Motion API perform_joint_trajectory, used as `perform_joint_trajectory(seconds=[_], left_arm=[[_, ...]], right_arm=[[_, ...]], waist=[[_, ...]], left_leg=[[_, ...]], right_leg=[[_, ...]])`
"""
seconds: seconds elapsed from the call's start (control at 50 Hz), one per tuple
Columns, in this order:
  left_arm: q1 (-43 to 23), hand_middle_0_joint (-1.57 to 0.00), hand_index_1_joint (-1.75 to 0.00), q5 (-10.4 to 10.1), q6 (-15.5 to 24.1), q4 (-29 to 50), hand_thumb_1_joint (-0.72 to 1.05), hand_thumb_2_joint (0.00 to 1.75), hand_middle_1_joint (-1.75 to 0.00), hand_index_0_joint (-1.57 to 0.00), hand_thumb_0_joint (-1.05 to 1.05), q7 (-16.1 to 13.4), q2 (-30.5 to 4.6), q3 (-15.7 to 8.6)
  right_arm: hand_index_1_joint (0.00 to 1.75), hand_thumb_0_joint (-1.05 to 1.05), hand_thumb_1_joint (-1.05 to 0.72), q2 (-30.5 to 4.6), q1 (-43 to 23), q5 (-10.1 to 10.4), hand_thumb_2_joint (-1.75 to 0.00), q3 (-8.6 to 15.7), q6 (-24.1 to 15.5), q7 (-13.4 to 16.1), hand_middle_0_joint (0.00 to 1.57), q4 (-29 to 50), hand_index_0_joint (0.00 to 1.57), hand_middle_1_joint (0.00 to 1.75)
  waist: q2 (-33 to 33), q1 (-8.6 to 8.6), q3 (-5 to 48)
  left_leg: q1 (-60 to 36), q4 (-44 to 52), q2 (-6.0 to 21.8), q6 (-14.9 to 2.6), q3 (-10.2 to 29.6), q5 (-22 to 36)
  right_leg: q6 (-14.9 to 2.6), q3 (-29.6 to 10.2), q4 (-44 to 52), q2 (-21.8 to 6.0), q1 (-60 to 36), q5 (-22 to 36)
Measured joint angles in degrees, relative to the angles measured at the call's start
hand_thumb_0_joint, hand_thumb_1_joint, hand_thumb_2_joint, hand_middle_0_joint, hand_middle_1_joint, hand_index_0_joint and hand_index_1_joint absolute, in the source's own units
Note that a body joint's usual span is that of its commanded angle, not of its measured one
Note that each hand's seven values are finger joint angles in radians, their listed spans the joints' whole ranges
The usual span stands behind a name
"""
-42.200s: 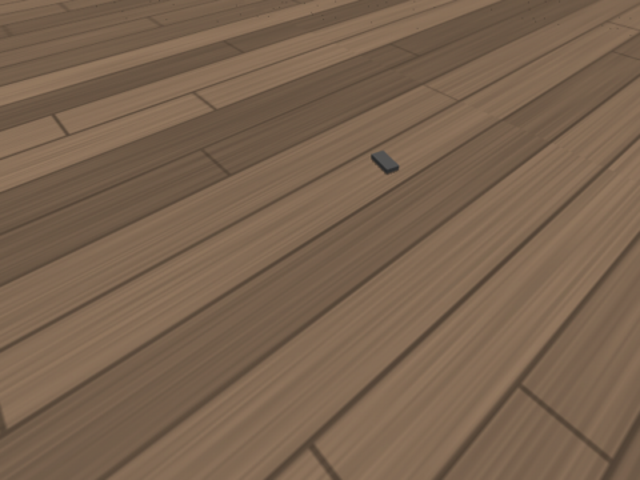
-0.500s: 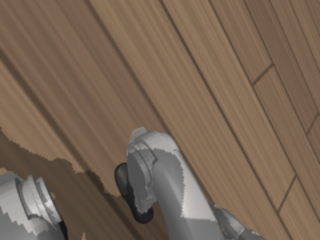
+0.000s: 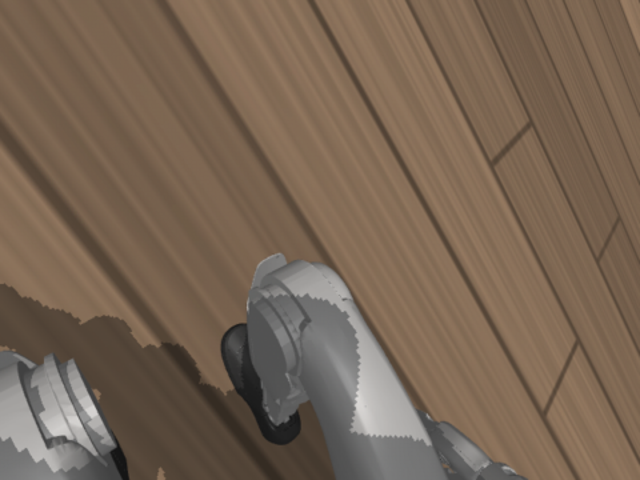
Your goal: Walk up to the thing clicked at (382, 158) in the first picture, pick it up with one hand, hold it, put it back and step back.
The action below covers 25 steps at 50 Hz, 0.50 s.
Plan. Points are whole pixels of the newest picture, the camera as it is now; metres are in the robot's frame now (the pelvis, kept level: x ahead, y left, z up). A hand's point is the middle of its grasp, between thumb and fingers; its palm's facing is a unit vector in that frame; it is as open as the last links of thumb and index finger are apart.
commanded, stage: open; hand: left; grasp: from above
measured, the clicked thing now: out of the picture +0.47 +0.34 -0.30
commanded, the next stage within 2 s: withdraw in 0.54 s
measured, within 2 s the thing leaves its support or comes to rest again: neither
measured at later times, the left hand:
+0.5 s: hand out of the picture +0.46 +0.32 -0.26, palm faces -0.46 -0.14 -0.88, open 13.6 cm
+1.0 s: hand out of the picture +0.50 +0.35 -0.19, palm faces -0.28 -0.11 -0.95, open 13.9 cm
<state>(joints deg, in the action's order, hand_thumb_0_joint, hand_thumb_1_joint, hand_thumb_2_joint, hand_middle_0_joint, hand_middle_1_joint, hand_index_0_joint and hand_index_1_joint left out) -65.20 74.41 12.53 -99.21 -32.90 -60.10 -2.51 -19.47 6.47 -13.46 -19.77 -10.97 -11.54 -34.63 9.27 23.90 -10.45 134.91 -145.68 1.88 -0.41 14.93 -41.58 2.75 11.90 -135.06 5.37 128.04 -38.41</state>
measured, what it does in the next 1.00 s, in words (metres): stands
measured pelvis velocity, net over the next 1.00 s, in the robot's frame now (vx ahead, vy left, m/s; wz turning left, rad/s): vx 0.00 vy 0.00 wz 0.01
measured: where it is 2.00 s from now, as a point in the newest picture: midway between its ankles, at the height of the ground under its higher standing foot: (198, 450)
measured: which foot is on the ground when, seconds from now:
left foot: down 0.00-1.00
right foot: down 0.00-1.00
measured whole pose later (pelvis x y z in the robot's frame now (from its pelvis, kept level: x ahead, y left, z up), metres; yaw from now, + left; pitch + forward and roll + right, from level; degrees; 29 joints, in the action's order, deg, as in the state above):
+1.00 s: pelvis +0.00 +0.00 +0.01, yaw +1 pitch +32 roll -14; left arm -62.6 69.4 4.3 -84.1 -28.7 -54.1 -3.6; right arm -18.5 9.5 -11.0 -15.4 -9.7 -13.6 -35.2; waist 5.1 21.0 -3.8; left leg 135.5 -142.7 1.9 0.1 13.7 -41.2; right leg 1.9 11.1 -133.2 4.8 129.2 -38.4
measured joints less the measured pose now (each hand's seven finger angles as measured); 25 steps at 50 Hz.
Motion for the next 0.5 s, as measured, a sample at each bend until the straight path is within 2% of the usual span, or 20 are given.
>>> perform_joint_trajectory(seconds=[0.3,0.5], left_arm=[[0.3,-0.2,-0.91,-1.29,-0.21,0.71,-0.3,0.79,-0.94,-0.23,0.0,1.07,0.16,0.61],[0.22,-0.11,-1.0,-1.24,0.32,1.59,-0.41,0.89,-1.03,-0.14,0.0,1.3,-0.04,0.82]], right_arm=[[0.3,0.0,-0.9,0.03,-0.63,0.25,-0.9,-0.16,0.02,-0.2,0.2,0.46,0.2,0.3],[0.3,0.0,-0.9,-0.3,-0.73,0.34,-0.9,-0.02,-0.01,0.18,0.2,0.83,0.2,0.3]], waist=[[-0.26,-0.06,-0.36],[0.11,-0.33,-0.76]], left_leg=[[-0.55,0.49,0.08,0.27,0.19,-0.28],[-0.66,0.63,0.16,0.24,0.05,-0.03]], right_leg=[[-0.19,0.16,0.45,0.02,-0.36,-0.12],[-0.21,0.05,0.56,0.06,-0.4,0.17]])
